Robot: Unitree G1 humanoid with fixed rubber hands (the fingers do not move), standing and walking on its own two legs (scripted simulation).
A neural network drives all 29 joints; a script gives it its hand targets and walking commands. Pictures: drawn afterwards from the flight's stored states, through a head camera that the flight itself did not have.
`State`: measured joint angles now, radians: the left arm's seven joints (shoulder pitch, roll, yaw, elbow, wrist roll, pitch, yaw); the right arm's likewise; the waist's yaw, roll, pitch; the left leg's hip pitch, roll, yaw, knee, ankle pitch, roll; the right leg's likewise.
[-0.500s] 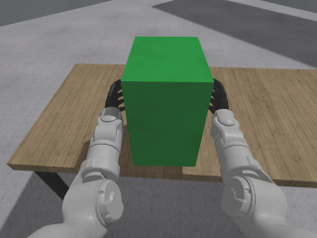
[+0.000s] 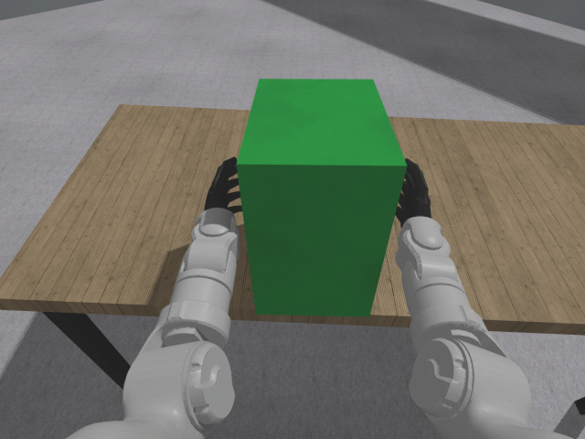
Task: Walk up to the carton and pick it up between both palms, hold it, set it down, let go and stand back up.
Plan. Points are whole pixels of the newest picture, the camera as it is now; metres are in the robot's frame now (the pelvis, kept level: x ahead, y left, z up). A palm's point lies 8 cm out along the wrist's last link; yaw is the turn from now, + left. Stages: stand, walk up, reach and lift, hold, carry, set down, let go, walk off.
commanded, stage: set down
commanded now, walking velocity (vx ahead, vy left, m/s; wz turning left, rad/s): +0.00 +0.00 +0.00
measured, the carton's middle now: (314, 197) +0.48 +0.01 +0.07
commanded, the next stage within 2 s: none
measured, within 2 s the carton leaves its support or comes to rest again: rests again in 0.78 s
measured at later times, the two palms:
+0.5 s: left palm (208, 218) +0.40 +0.16 +0.09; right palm (401, 223) +0.41 -0.11 +0.10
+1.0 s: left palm (213, 224) +0.39 +0.16 +0.09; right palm (404, 230) +0.41 -0.12 +0.09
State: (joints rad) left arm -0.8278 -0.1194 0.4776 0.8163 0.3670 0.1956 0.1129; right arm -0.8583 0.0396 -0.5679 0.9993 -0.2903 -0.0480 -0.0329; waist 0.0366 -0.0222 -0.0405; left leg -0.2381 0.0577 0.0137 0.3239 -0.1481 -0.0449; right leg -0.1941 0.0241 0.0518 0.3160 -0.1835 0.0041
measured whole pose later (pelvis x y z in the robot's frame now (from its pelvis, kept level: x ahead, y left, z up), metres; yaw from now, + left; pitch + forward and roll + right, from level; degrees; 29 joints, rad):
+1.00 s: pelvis +0.00 +0.00 +0.00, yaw +1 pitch +2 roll +0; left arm -0.78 -0.20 0.65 0.71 0.49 0.08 0.02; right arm -0.82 0.19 -0.78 0.83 -0.56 -0.09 0.04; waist 0.02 -0.04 0.03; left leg -0.20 0.03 0.01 0.29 -0.13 -0.03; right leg -0.17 0.00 0.04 0.33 -0.20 0.01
